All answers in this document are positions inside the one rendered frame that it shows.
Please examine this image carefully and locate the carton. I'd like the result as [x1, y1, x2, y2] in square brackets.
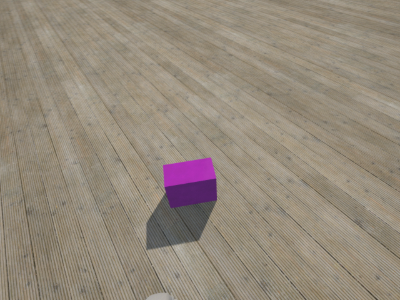
[163, 157, 217, 208]

